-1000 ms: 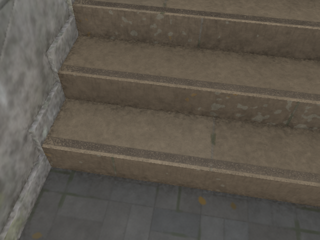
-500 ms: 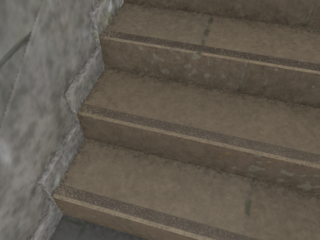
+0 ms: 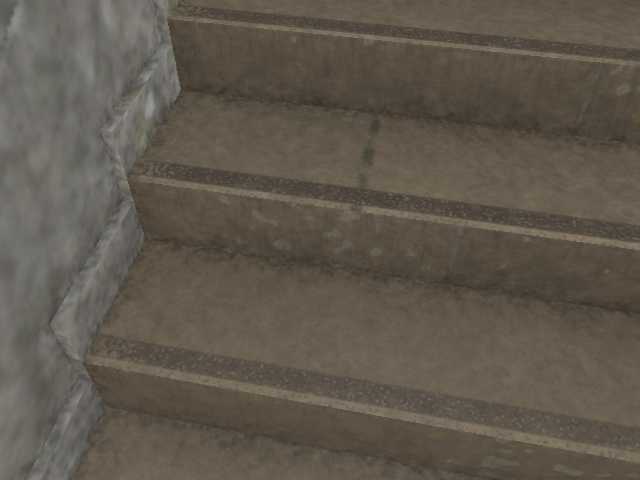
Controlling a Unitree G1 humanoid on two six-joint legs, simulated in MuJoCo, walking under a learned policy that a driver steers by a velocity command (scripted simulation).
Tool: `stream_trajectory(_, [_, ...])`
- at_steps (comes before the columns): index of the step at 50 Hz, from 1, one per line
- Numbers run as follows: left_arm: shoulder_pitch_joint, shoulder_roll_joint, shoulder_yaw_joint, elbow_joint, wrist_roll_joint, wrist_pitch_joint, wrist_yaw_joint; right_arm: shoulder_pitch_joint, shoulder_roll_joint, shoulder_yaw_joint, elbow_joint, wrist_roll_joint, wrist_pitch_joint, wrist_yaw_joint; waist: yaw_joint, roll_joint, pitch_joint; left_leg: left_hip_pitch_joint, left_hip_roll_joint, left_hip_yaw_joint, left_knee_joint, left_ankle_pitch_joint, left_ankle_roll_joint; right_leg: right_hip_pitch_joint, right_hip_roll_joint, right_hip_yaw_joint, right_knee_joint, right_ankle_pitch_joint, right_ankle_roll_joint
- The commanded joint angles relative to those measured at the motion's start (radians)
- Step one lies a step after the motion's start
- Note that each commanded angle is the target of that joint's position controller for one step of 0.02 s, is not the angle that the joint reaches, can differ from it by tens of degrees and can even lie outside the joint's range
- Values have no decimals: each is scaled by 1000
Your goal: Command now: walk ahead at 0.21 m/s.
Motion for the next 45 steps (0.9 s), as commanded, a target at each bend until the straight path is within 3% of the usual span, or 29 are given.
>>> stream_trajectory(1, [163,59,18,23,-15,-12,26,-68,-126,-18,-57,16,2,-17,93,93,-24,-33,203,-69,146,958,127,234,63,-22,-258,108,-21])
stream_trajectory(2, [231,45,19,57,-21,-23,34,-92,-132,-22,-56,39,11,-22,133,62,-34,4,156,-47,283,942,100,313,85,-40,-501,283,-19])
stream_trajectory(3, [284,59,21,89,-14,-37,39,-104,-125,-22,-58,62,10,-18,142,57,-9,-31,128,-52,414,733,69,397,73,-16,-737,429,-18])
stream_trajectory(4, [285,146,32,84,-2,-42,43,-23,-47,-7,-73,55,4,-13,70,-129,-53,-293,60,-35,621,1,14,647,-205,239,-592,1156,-82])
stream_trajectory(5, [274,114,17,65,-8,-35,38,103,28,6,-15,77,27,-12,32,-145,-140,-245,19,-82,760,-262,-15,582,-348,277,-523,1501,-229])
stream_trajectory(6, [214,85,9,44,-17,-33,28,124,14,2,12,58,53,-17,20,-85,-110,-210,35,-107,819,-257,-33,458,-345,270,-568,1279,-293])
stream_trajectory(7, [128,58,-2,29,-22,-35,27,76,8,-2,9,31,67,-23,0,-77,-2,-207,47,-98,813,-243,-51,337,-290,226,-621,1021,-274])
stream_trajectory(8, [65,33,-15,20,-15,-31,32,42,-10,-9,11,12,81,-23,-25,-74,61,-182,49,-83,775,-219,-65,257,-232,174,-638,927,-232])
stream_trajectory(9, [38,30,-23,16,-9,-29,40,21,-23,-11,6,5,99,-23,-40,-96,80,-149,48,-67,688,-196,-77,225,-186,114,-629,954,-201])
stream_trajectory(10, [35,38,-26,20,-5,-27,45,14,-17,-7,9,6,112,-23,-47,-112,70,-124,41,-50,578,-181,-84,250,-149,74,-610,980,-168])
stream_trajectory(11, [41,45,-26,21,-4,-22,47,3,4,4,14,23,125,-30,-31,-133,32,-101,29,-26,510,-178,-87,309,-135,74,-591,989,-147])
stream_trajectory(14, [101,54,-20,53,-11,-5,48,-13,51,26,29,55,139,-48,14,-136,-37,-76,14,-21,287,-126,-89,441,-151,122,-550,988,-146])
stream_trajectory(16, [93,55,-16,57,-19,21,53,-9,53,33,44,52,131,-53,11,-109,-35,-17,26,-18,45,47,-68,443,-144,145,-538,789,-122])
stream_trajectory(18, [117,66,-3,58,-23,37,43,-25,-1,30,46,26,121,-53,48,-64,-17,45,83,-76,-18,142,-51,383,-122,192,-579,337,-81])
stream_trajectory(19, [130,52,0,58,-27,43,33,-39,-17,34,37,10,114,-50,70,-7,-1,63,140,-132,10,259,-34,332,-99,191,-603,147,-65])
stream_trajectory(20, [179,11,-9,86,-35,44,31,-85,19,52,38,8,108,-43,89,72,71,-38,156,-137,11,184,-18,349,-66,162,-673,41,-53])
stream_trajectory(21, [147,25,-8,96,-23,46,35,-91,43,59,38,11,100,-38,63,75,138,-100,150,-143,-16,123,-16,362,-59,149,-662,56,-46])
stream_trajectory(23, [142,43,0,106,-13,47,32,-50,26,62,55,13,82,-38,59,82,133,-106,152,-151,-41,136,-17,391,-63,138,-647,96,-45])
stream_trajectory(27, [144,26,-6,123,-18,42,27,-23,13,63,61,22,54,-36,60,51,116,-90,156,-157,-53,146,-5,417,-61,134,-667,113,-47])
stream_trajectory(32, [156,20,-9,141,-16,43,26,4,23,66,68,21,49,-34,53,35,120,-88,154,-157,-62,106,0,404,-61,132,-676,95,-43])
stream_trajectory(35, [175,12,-11,161,-21,49,26,16,27,66,71,11,50,-34,43,26,125,-96,156,-156,-67,96,8,400,-63,133,-676,107,-44])
stream_trajectory(37, [178,17,-9,161,-17,57,26,23,26,64,73,9,50,-33,44,27,118,-116,135,-153,-82,-44,19,398,-46,127,-677,-2,-47])
stream_trajectory(39, [184,41,2,153,-16,62,27,26,-8,48,64,11,54,-33,43,40,142,-162,115,-159,-76,-228,46,353,-16,108,-634,-155,-65])
stream_trajectory(41, [186,35,7,138,-16,65,24,39,-26,32,51,14,63,-32,35,56,181,-208,114,-187,-71,-464,94,267,24,82,-554,-335,-97])
stream_trajectory(43, [175,-18,-2,119,-7,56,16,80,-37,17,53,16,65,-33,14,132,204,-187,195,-321,-141,-565,154,176,69,28,-387,-272,-106])
stream_trajectory(44, [178,-42,-6,114,7,48,11,110,-58,1,61,15,64,-37,-2,183,171,-153,279,-436,-203,-555,211,146,74,-1,-198,-161,-100])
stream_trajectory(45, [173,-21,3,104,1,37,7,130,-81,-15,66,16,65,-42,-18,191,143,-132,357,-524,-265,-536,288,85,57,3,22,-158,-91])
Velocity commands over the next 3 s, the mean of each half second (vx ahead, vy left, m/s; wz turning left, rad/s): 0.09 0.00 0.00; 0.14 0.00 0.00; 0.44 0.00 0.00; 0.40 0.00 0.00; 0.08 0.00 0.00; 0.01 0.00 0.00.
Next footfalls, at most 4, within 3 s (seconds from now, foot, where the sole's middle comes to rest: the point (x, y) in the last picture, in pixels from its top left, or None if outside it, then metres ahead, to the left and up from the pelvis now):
0.06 right None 0.09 -0.10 -0.78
0.36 left None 0.06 0.09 -0.78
1.28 right None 0.30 -0.31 -0.62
1.84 left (410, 347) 0.63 -0.15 -0.45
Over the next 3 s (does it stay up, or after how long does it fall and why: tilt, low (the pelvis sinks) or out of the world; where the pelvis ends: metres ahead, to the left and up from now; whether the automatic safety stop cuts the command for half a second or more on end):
stays up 0.73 -0.28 0.42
